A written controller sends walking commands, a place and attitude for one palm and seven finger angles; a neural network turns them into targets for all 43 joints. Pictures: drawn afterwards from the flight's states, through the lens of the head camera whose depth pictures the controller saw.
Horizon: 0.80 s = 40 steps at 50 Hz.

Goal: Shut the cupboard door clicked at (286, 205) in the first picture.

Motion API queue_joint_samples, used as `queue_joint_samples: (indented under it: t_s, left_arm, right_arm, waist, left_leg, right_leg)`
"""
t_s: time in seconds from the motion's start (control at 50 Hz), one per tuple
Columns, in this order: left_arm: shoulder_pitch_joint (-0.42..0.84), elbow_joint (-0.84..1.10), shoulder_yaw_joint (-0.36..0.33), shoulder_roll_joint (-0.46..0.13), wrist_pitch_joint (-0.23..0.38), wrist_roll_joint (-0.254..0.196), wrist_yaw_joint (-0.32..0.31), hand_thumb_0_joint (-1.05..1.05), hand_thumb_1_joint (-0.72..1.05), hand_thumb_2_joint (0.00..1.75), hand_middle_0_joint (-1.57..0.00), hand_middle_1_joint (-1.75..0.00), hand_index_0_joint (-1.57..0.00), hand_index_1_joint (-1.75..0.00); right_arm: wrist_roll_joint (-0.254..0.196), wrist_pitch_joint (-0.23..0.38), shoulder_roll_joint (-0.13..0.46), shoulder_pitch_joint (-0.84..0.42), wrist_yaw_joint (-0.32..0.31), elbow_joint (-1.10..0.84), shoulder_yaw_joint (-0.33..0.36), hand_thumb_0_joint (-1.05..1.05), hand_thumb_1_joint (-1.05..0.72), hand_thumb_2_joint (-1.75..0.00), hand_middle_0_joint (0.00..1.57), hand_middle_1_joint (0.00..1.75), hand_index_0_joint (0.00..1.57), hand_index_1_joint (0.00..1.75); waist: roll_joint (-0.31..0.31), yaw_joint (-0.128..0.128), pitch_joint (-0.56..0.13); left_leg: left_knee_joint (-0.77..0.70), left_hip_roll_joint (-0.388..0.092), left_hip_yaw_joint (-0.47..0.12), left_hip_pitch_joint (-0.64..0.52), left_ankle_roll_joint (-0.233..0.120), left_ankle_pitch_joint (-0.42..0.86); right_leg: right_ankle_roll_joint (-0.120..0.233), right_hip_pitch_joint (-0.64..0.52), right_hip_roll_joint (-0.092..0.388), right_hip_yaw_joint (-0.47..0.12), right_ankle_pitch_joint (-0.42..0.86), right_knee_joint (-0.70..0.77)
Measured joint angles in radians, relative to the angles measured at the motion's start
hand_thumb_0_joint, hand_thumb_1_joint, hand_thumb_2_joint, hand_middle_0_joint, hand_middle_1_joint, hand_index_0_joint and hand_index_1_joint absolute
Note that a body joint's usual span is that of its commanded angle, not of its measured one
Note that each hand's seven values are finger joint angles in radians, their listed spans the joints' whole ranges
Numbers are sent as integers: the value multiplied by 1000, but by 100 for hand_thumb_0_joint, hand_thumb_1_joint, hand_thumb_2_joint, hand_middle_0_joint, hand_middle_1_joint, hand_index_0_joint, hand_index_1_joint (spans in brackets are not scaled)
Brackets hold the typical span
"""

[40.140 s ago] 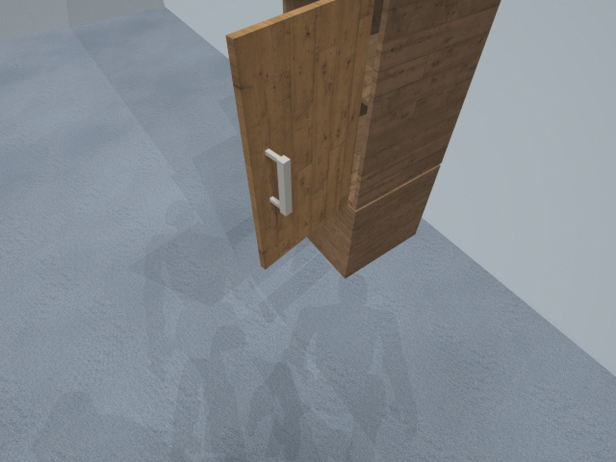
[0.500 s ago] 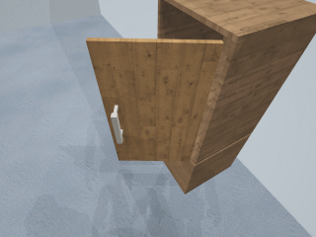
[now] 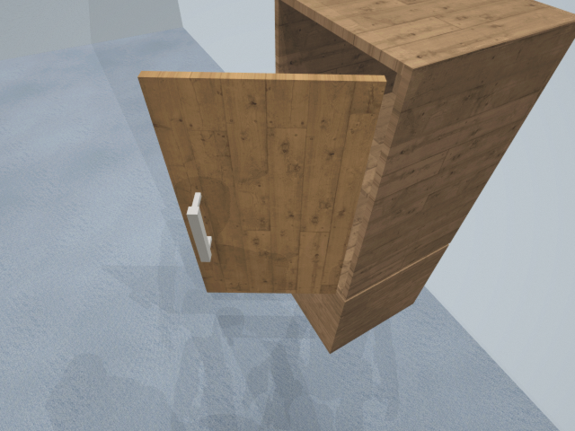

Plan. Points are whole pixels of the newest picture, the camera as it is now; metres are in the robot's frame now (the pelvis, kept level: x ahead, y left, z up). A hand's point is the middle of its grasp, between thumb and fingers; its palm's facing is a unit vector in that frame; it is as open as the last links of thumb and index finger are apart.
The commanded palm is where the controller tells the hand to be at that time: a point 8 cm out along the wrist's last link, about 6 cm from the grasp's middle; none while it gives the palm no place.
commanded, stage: raise the hand and make a fist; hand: left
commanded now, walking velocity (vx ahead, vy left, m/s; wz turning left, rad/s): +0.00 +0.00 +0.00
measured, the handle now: (201, 228) +0.47 +0.20 -0.05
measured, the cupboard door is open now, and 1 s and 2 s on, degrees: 60 60 60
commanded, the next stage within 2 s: bring the fist close to the handle in 1.92 s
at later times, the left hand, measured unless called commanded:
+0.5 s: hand out of the picture +0.12 +0.17 -0.08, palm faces +0.12 -0.99 -0.04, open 5.8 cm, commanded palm +0.11 +0.22 -0.07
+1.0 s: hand (161, 412) +0.16 +0.19 -0.06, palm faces +0.03 -1.00 -0.03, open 3.5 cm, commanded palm +0.13 +0.24 -0.06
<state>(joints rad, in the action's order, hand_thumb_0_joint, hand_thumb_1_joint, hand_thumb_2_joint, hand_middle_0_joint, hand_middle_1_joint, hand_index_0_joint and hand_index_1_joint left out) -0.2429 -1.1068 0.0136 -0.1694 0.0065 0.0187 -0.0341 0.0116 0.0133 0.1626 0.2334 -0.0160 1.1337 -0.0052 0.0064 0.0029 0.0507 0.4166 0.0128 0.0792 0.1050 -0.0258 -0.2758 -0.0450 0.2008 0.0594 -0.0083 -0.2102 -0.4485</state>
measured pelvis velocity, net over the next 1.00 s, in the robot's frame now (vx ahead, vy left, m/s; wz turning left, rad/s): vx -0.04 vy -0.01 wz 0.06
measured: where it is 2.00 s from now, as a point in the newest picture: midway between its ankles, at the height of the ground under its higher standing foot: outside the picture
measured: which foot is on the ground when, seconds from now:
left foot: down 0.00-1.00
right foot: down 0.00-1.00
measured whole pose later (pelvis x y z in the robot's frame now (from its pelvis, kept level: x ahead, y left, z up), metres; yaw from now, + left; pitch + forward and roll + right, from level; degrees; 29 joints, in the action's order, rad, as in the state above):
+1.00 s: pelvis -0.04 -0.01 -0.11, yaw +3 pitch +16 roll -2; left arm -0.43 0.05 -0.16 -0.23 0.41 -0.28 0.29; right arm -0.01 0.22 0.24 0.26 -0.05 0.52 0.01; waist -0.02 0.00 -0.15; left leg 1.28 -0.02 -0.02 0.98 -0.01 -0.58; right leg -0.01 1.01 0.06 0.07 -0.49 -1.22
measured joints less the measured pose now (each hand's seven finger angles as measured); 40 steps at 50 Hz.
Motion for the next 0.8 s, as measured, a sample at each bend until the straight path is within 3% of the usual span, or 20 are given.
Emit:
queue_joint_samples:
  t_s: [0.02, 0.04, 0.06, 0.12, 0.16, 0.2, 0.28, 0.32, 0.38, 0.44, 0.54, 0.62, 0.72, 0.8]
  left_arm:
    - [-1, 0, 1, 1, 4, 2, -7, 1, 91, 90, -20, -30, -20, -30]
    - [-45, 168, -58, 4, -61, -18, 3, 1, 91, 89, -20, -30, -21, -30]
    - [-105, 370, -67, -7, -75, -49, -11, 1, 90, 89, -21, -30, -21, -30]
    - [-205, 788, -55, -26, 10, -133, -49, 2, 91, 89, -21, -31, -22, -31]
    - [-156, 862, -86, -9, 122, -157, -25, 2, 91, 89, -23, -33, -23, -32]
    - [-99, 867, -134, 0, 275, -188, 43, 1, 91, 89, -25, -35, -25, -35]
    - [-54, 842, -197, -11, 585, -254, 269, 1, 91, 90, -30, -41, -30, -40]
    - [-66, 838, -207, -23, 635, -281, 364, 0, 91, 90, -33, -44, -33, -44]
    - [-109, 856, -211, -33, 576, -318, 428, 1, 90, 90, -38, -50, -38, -49]
    - [-167, 926, -215, -37, 522, -328, 409, 1, 90, 90, -44, -55, -44, -55]
    - [-190, 1084, -202, -57, 524, -325, 377, 2, 90, 90, -53, -65, -53, -65]
    - [-127, 1112, -195, -73, 460, -329, 405, 2, 90, 90, -60, -73, -60, -73]
    - [-107, 1102, -208, -74, 344, -331, 400, 2, 90, 90, -69, -83, -69, -83]
    - [-143, 1117, -214, -63, 348, -327, 361, 2, 90, 90, -76, -91, -76, -91]
  right_arm:
    - [-2, -1, 2, 2, 1, -6, 0, 1, -91, -90, 20, 30, 20, 29]
    - [-5, 22, 0, 17, -12, -47, -4, 1, -91, -90, 20, 30, 20, 29]
    - [-22, 73, 0, 47, -34, -98, -11, 1, -91, -90, 20, 30, 20, 29]
    - [-36, 223, 15, 118, -43, -215, -1, 1, -91, -90, 20, 30, 20, 29]
    - [-27, 271, 38, 112, -28, -279, 14, 1, -91, -90, 20, 30, 20, 29]
    - [-18, 292, 51, 80, -7, -343, 30, 1, -91, -90, 20, 30, 20, 29]
    - [-8, 317, 71, 4, 28, -477, 62, 1, -91, -90, 20, 30, 20, 29]
    - [-18, 311, 92, -30, 31, -540, 76, 1, -91, -90, 20, 30, 20, 29]
    - [-34, 295, 125, -63, 10, -615, 90, 1, -91, -90, 20, 30, 20, 29]
    - [-37, 292, 136, -80, -19, -653, 90, 1, -91, -90, 20, 30, 20, 29]
    - [-33, 287, 108, -87, -51, -637, 51, 1, -91, -90, 20, 30, 19, 29]
    - [-38, 260, 62, -76, -55, -604, 11, 1, -91, -90, 20, 30, 20, 30]
    - [-40, 225, 15, -28, -46, -587, -8, 2, -90, -90, 20, 30, 20, 30]
    - [-32, 217, 15, 15, -39, -584, -3, 2, -90, -90, 20, 30, 20, 30]
  waist:
    - [-3, 1, -2]
    - [3, 7, 16]
    - [13, 5, 20]
    - [19, 10, -30]
    - [-4, 30, -69]
    - [-5, 39, -111]
    - [29, 29, -170]
    - [38, 16, -178]
    - [38, -10, -181]
    - [30, -34, -180]
    - [4, -61, -171]
    - [-19, -55, -174]
    - [-36, -28, -183]
    - [-39, -13, -192]
  left_leg:
    - [14, -4, -3, 13, 2, -3]
    - [40, -6, -8, 24, 5, -11]
    - [70, -4, -11, 41, 8, -22]
    - [146, 10, -25, 99, 18, -55]
    - [226, 5, -51, 187, 21, -79]
    - [312, -4, -56, 299, 28, -102]
    - [532, -25, -52, 545, 49, -176]
    - [639, -33, -57, 645, 56, -212]
    - [758, -37, -74, 756, 58, -251]
    - [845, -42, -99, 830, 63, -286]
    - [914, -48, -140, 891, 69, -309]
    - [919, -49, -149, 910, 68, -308]
    - [884, -49, -127, 892, 56, -299]
    - [858, -45, -107, 875, 41, -296]
  right_leg:
    - [1, 7, -3, 3, 0, -4]
    - [5, 19, -3, 8, -6, -34]
    - [16, 48, 0, 14, -27, -92]
    - [31, 100, 22, 37, -92, -180]
    - [22, 165, 21, 61, -108, -227]
    - [34, 274, 17, 64, -123, -307]
    - [60, 530, 2, 52, -187, -526]
    - [70, 630, -3, 51, -220, -628]
    - [76, 734, -6, 61, -263, -740]
    - [86, 794, -8, 82, -289, -807]
    - [92, 828, -13, 120, -306, -846]
    - [88, 838, -15, 128, -299, -838]
    - [72, 826, -16, 107, -283, -801]
    - [57, 813, -14, 89, -274, -774]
